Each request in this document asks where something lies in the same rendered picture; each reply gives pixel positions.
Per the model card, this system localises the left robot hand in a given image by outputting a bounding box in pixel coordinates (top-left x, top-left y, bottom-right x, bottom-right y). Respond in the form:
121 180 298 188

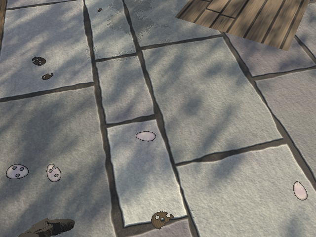
19 218 75 237

